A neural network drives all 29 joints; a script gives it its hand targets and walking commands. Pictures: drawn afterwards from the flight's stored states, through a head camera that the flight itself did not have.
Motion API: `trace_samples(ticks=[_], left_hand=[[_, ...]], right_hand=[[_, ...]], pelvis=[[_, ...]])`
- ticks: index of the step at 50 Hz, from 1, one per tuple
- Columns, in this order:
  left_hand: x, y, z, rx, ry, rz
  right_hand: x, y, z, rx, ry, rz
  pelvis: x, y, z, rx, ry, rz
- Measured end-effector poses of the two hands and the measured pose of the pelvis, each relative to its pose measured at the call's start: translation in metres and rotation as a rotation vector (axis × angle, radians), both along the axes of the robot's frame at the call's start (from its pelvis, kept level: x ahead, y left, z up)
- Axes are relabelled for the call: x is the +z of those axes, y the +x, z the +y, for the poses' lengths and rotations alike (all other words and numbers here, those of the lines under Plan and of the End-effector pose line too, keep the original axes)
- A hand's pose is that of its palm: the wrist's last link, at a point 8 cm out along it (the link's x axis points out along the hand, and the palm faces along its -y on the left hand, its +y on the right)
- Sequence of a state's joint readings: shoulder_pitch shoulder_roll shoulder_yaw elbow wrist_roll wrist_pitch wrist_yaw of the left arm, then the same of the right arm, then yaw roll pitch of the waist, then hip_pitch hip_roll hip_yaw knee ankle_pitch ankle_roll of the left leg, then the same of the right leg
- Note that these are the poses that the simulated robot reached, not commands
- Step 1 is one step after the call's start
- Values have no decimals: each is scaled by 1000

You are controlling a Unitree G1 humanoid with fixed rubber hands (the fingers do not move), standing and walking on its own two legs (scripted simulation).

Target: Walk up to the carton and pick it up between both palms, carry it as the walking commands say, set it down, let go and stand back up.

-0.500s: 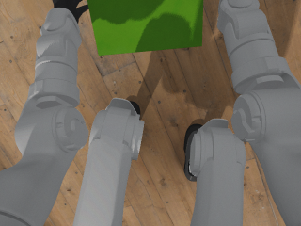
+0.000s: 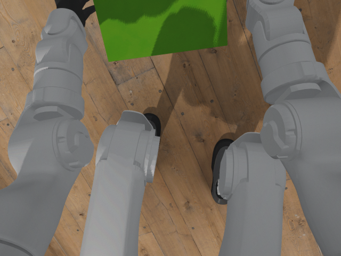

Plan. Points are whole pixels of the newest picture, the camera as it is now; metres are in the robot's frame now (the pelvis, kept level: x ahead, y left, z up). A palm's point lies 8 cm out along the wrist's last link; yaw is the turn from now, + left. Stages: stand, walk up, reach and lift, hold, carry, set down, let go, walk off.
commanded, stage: set down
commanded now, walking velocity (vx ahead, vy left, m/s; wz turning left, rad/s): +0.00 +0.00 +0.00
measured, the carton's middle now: (164, 6) +0.53 +0.11 -0.26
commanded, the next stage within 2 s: none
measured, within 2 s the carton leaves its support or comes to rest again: rests again in 0.38 s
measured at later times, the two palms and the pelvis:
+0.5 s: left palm (76, 16) +0.48 +0.26 -0.19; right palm out of the picture +0.56 -0.08 -0.20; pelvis -0.01 +0.00 +0.00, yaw +0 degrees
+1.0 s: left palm (43, 2) +0.48 +0.28 -0.12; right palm out of the picture +0.58 -0.08 -0.12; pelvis -0.01 +0.01 +0.02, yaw +1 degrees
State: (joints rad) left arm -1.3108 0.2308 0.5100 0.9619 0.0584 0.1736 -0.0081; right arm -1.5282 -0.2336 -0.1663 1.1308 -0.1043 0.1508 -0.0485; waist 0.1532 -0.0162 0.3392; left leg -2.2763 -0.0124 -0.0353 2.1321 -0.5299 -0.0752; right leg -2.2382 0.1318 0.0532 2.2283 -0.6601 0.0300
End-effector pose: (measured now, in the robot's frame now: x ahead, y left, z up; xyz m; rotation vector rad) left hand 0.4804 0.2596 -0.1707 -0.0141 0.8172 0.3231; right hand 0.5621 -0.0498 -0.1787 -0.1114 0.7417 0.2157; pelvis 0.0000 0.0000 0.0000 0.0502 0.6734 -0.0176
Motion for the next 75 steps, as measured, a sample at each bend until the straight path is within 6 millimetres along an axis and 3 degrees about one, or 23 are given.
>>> trace_samples(ticks=[15,24,33,40,46,54,75], left_hand=[[-5,2,-6,14,4,-32],[-15,-5,-1,42,12,-18],[-15,-5,11,51,24,-29],[-3,-3,15,59,35,-70],[22,-1,16,78,29,-119],[76,0,22,88,39,-152],[199,-1,24,82,40,-184]], right_hand=[[-4,0,-6,6,-13,-28],[-18,-4,-33,-27,-74,-10],[-10,8,-39,-53,-66,-35],[1,10,-37,-60,-57,-77],[26,11,-35,-58,-63,-109],[83,20,-32,-66,-72,-117],[201,22,-42,-69,-71,-130]], pelvis=[[-1,-5,1,5,0,-21],[0,-7,4,5,0,-10],[-4,-8,8,8,-5,-4],[-1,-12,9,15,-10,2],[10,-15,8,29,-17,14],[36,-14,6,45,-24,49],[128,7,7,43,-29,160]])
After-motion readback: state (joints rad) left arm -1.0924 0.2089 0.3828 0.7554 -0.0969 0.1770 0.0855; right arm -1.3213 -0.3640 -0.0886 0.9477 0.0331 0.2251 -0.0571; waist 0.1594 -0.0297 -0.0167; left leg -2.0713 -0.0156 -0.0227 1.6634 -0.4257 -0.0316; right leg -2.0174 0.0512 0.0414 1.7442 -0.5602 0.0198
